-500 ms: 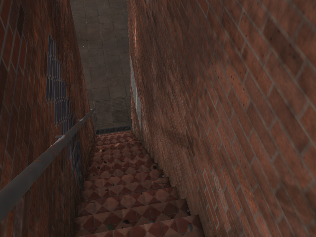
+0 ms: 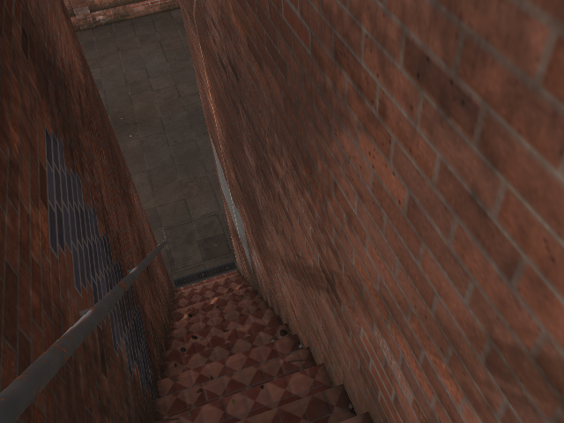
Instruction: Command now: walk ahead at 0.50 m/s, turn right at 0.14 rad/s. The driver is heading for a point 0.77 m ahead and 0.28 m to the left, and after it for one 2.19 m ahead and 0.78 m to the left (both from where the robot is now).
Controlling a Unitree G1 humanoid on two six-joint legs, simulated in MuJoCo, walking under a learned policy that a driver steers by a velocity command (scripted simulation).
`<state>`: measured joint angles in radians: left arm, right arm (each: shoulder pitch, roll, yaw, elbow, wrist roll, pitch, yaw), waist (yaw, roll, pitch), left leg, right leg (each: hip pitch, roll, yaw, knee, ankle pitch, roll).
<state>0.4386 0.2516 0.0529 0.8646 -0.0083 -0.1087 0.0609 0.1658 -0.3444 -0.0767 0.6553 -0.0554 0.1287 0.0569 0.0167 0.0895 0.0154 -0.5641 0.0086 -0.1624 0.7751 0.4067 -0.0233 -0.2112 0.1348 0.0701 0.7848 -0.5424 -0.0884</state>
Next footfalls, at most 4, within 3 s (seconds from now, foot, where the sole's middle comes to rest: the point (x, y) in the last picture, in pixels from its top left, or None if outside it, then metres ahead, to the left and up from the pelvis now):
0.28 left None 0.19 0.19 -0.97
0.62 right None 0.40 0.04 -1.20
0.96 left None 0.53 0.34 -1.43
1.28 right None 0.82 0.21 -1.66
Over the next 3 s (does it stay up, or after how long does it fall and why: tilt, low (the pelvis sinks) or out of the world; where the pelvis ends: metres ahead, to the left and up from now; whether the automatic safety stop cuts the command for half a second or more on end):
stays up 1.73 0.64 -1.90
